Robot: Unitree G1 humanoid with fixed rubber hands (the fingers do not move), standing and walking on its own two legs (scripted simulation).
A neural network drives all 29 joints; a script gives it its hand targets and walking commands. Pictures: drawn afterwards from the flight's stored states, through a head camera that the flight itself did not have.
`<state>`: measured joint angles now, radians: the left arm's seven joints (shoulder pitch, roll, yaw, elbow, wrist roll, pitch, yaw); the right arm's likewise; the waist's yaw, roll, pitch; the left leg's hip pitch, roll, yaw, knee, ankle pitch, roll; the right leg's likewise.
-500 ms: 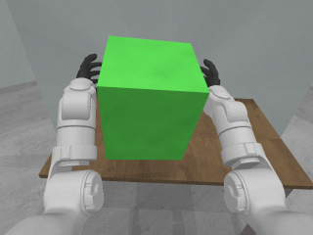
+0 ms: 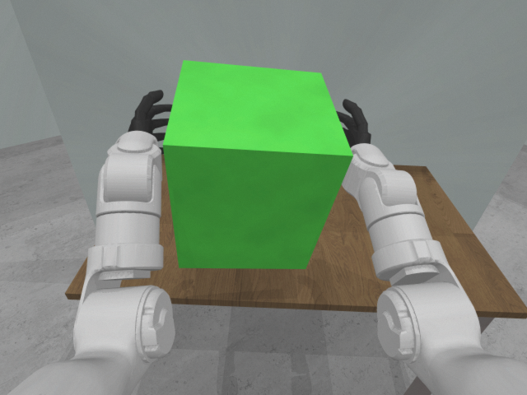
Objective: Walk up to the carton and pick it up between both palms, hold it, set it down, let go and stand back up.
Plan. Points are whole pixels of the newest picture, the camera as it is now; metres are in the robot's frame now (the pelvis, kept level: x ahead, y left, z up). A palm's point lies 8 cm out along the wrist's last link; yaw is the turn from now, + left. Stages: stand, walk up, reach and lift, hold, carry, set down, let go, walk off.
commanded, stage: hold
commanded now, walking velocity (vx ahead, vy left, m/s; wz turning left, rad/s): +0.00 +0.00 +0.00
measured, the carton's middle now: (248, 172) +0.39 +0.03 +0.20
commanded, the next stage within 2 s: none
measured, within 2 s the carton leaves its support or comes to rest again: neither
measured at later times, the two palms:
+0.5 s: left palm (143, 142) +0.36 +0.18 +0.26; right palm (354, 152) +0.37 -0.12 +0.25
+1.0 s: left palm (143, 142) +0.36 +0.18 +0.26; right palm (354, 152) +0.37 -0.12 +0.25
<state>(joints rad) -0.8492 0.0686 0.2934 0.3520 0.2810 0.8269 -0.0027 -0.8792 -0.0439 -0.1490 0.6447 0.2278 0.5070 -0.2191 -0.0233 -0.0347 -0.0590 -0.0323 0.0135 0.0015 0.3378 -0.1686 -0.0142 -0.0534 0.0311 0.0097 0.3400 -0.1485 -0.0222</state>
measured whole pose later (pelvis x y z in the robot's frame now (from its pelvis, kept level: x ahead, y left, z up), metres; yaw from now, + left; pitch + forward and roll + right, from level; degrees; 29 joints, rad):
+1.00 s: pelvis +0.00 +0.00 +0.00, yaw +0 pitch -8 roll +0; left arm -0.85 0.07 0.29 0.35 0.28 0.83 0.00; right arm -0.88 -0.04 -0.15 0.64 0.23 0.51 -0.22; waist -0.02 -0.03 -0.06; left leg -0.03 0.01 0.00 0.34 -0.17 -0.01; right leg -0.05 0.03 0.01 0.34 -0.15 -0.02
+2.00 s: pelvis +0.00 +0.00 +0.00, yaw +0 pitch -8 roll +0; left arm -0.85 0.07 0.29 0.35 0.28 0.83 0.00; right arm -0.88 -0.04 -0.15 0.64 0.23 0.51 -0.22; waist -0.02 -0.03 -0.06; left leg -0.03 0.01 0.00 0.34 -0.17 -0.01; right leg -0.05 0.03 0.01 0.34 -0.15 -0.02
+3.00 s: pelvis +0.03 -0.01 +0.00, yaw +0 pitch -7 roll +1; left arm -0.75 -0.04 0.41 0.28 0.35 0.61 -0.02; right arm -0.86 -0.04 -0.10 0.79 0.12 0.12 -0.13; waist -0.02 -0.04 0.01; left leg 0.01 0.01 0.00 0.31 -0.19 -0.03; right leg -0.02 0.03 0.01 0.34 -0.19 -0.03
